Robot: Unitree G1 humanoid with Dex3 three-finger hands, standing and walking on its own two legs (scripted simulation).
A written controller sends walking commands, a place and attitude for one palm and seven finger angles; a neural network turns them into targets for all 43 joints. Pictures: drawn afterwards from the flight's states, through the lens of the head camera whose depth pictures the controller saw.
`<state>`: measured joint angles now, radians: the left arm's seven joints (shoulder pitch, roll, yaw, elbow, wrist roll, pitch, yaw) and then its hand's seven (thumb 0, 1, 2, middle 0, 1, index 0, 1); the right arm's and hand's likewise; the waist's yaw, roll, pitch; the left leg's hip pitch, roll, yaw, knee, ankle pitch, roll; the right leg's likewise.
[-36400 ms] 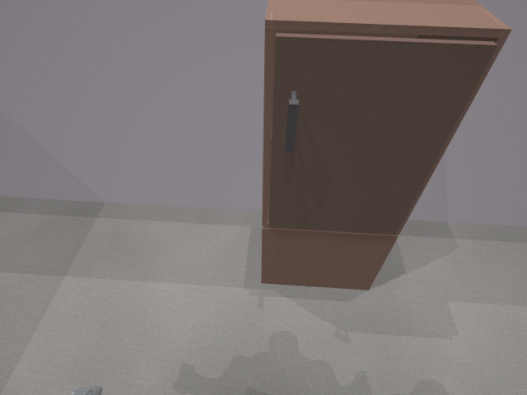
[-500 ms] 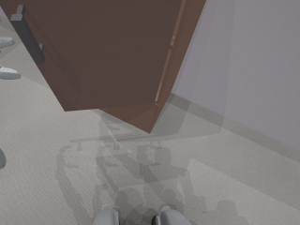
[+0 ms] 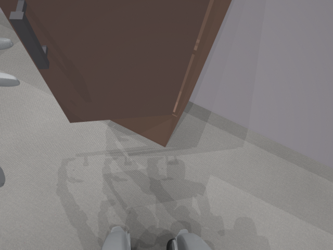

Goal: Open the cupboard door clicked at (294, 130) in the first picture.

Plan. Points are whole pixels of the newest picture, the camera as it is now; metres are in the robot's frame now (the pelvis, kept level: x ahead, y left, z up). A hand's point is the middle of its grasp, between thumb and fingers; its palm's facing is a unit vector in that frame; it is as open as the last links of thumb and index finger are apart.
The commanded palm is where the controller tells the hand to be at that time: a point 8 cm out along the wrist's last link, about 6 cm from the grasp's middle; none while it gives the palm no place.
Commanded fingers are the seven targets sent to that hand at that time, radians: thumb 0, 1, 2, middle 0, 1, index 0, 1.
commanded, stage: move the hooked fingers beside the handle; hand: left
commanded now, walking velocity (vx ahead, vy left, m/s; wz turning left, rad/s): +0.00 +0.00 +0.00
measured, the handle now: (33, 36) +0.55 +0.25 +0.12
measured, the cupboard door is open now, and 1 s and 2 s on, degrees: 35 35 35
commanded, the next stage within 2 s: slide the fingers in behind the handle in 0.34 s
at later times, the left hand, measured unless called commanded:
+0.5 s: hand (0, 53) +0.50 +0.30 +0.12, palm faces +0.10 -1.00 +0.00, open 13.9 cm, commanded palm +0.49 +0.34 +0.12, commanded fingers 0.00 -0.50 0.30 -0.30 -1.20 -0.30 -1.20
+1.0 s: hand (11, 56) +0.49 +0.28 +0.12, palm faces +0.13 -0.99 +0.01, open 14.5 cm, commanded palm +0.48 +0.30 +0.12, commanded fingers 0.00 -0.50 0.30 -0.30 -1.20 -0.30 -1.20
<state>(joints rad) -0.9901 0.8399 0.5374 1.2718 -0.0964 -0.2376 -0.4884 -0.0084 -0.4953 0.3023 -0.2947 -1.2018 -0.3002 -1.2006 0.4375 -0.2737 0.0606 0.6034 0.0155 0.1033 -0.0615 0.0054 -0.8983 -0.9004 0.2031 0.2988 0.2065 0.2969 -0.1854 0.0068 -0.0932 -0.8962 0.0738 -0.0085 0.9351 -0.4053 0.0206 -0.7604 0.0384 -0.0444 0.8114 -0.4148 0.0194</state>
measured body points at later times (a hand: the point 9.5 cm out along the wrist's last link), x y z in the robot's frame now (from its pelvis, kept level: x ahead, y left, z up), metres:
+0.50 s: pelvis -0.01 -0.01 +0.00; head +0.12 +0.03 +0.43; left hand +0.49 +0.35 +0.13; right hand -0.02 -0.28 -0.10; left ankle +0.01 +0.10 -0.69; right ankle -0.02 -0.14 -0.69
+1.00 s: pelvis +0.00 -0.01 +0.00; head +0.11 +0.03 +0.44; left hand +0.48 +0.33 +0.12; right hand -0.01 -0.28 -0.10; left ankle +0.01 +0.10 -0.69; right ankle -0.02 -0.14 -0.69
